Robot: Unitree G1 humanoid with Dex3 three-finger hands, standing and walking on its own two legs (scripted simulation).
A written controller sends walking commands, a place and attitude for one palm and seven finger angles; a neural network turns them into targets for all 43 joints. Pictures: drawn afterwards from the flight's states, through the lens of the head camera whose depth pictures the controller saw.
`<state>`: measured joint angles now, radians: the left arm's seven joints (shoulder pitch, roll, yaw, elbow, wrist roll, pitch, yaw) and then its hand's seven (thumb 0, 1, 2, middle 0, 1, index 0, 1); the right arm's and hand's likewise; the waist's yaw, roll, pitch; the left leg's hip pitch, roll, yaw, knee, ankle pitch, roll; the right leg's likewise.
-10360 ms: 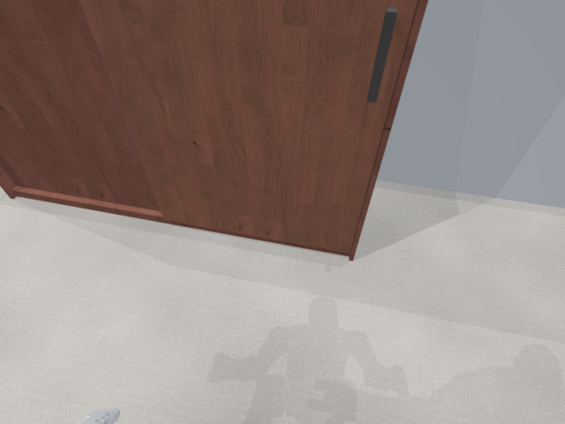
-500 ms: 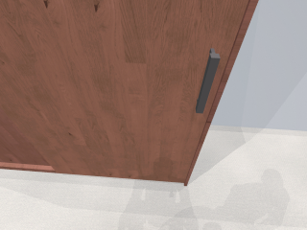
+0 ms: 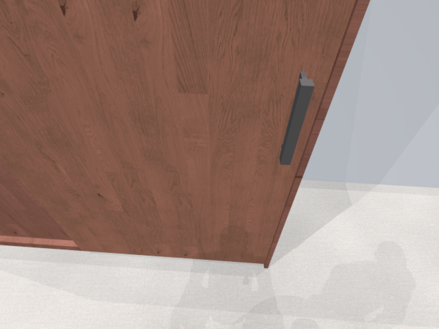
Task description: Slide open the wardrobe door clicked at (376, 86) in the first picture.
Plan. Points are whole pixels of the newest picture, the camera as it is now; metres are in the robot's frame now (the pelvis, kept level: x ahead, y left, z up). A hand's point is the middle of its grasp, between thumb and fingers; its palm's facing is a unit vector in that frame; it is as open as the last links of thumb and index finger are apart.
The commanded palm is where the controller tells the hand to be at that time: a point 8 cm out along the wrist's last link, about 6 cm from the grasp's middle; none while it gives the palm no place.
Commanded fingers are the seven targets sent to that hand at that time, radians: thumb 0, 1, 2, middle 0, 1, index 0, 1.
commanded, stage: look again from close up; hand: right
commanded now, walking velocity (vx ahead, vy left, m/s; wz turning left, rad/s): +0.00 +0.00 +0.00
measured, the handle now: (293, 121) +0.51 -0.13 +0.12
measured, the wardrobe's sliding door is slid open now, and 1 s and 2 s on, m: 0.00 0.00 0.00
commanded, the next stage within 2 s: raise the hand with hooked fingers in 0.02 s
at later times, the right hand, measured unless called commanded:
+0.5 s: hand (324, 305) +0.18 -0.16 -0.02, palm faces +0.00 +1.00 +0.02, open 8.3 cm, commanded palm +0.13 -0.24 -0.02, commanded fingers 0.00 -0.43 -0.70 0.23 0.60 0.23 0.60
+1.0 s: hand (373, 278) +0.21 -0.23 +0.04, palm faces +0.09 +0.99 -0.06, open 11.3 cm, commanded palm +0.17 -0.28 +0.05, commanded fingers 0.00 0.15 -0.45 0.28 0.98 0.28 0.98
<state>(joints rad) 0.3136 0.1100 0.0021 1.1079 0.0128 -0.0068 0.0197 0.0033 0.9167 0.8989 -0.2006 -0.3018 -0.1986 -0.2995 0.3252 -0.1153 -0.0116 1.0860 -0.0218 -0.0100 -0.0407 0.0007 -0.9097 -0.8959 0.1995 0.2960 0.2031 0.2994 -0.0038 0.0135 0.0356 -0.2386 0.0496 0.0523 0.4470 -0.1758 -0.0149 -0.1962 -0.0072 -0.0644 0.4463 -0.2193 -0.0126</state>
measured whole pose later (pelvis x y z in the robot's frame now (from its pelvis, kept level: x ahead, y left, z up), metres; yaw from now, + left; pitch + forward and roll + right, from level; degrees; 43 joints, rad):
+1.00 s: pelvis +0.01 +0.00 -0.05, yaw -3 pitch +6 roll +2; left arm 0.29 0.22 -0.04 0.59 -0.03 -0.27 0.05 0.01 0.90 0.90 -0.21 -0.30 -0.21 -0.30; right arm 0.39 -0.30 -0.31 -0.09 0.35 -0.20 0.33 0.00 -0.07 -0.54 0.26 0.83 0.26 0.83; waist 0.00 -0.03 -0.09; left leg -0.58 0.03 0.09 0.86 -0.40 0.00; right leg -0.59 -0.03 0.01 0.92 -0.45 0.00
